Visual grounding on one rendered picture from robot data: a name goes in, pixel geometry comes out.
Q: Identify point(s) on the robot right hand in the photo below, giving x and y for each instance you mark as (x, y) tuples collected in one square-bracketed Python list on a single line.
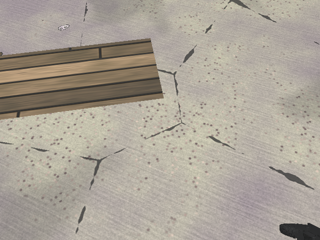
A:
[(300, 231)]

